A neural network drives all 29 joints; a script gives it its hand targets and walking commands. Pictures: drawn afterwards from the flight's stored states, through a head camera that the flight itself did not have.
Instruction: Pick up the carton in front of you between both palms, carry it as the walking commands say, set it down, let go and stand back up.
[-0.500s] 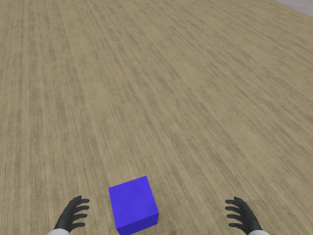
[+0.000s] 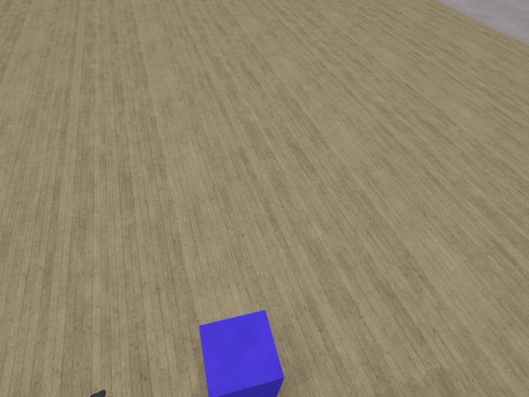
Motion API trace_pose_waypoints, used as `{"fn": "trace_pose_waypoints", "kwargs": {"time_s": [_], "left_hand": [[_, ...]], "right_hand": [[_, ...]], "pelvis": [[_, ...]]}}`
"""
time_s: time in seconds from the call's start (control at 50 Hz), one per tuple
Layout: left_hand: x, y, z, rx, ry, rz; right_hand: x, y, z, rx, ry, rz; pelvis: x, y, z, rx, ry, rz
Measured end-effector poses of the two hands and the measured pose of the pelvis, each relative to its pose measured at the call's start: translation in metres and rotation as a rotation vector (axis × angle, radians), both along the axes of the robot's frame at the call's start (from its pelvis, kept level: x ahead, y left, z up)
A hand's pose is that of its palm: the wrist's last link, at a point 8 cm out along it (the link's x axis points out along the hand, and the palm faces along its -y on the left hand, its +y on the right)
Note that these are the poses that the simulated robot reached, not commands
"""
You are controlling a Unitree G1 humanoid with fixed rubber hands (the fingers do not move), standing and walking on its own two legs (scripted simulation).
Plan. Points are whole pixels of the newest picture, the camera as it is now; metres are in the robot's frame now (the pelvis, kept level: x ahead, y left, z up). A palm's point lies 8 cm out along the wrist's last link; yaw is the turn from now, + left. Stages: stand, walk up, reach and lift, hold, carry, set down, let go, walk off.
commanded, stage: stand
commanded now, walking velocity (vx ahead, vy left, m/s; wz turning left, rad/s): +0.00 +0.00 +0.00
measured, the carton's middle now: (239, 363) +0.36 +0.05 -0.64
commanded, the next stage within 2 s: none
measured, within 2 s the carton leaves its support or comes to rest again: neither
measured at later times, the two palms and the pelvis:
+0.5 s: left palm out of the picture +0.05 +0.28 -0.12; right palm out of the picture +0.11 -0.24 -0.11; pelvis +0.02 +0.01 -0.01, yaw +4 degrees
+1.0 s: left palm out of the picture -0.02 +0.27 -0.13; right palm out of the picture +0.09 -0.25 -0.11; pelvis +0.00 +0.00 -0.01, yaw +6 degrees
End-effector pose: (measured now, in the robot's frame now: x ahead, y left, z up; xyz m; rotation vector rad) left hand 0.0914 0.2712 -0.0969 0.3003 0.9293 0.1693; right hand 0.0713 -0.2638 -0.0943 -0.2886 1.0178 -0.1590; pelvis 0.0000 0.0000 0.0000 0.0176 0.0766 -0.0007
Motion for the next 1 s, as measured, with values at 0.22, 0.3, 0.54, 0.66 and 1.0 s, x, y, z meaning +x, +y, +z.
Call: {"fn": "trace_pose_waypoints", "kwargs": {"time_s": [0.22, 0.3, 0.54, 0.66, 1.0], "left_hand": [[-0.011, 0.005, -0.015, -0.003, 0.061, 0.082], [-0.017, 0.004, -0.019, -0.010, 0.084, 0.103], [-0.049, 0.005, -0.027, -0.016, 0.169, 0.150], [-0.066, 0.006, -0.029, -0.017, 0.204, 0.167], [-0.108, -0.001, -0.033, -0.036, 0.288, 0.203]], "right_hand": [[0.036, 0.023, -0.019, 0.031, 0.002, 0.038], [0.043, 0.025, -0.021, 0.029, 0.001, 0.046], [0.036, 0.020, -0.020, 0.000, 0.043, 0.057], [0.028, 0.018, -0.020, -0.006, 0.062, 0.062], [0.014, 0.017, -0.019, -0.004, 0.092, 0.074]], "pelvis": [[0.018, 0.006, -0.010, -0.010, 0.008, 0.034], [0.020, 0.007, -0.012, -0.014, 0.004, 0.044], [0.015, 0.006, -0.011, -0.025, -0.015, 0.072], [0.010, 0.006, -0.010, -0.027, -0.026, 0.084], [-0.003, 0.002, -0.006, -0.029, -0.052, 0.106]]}}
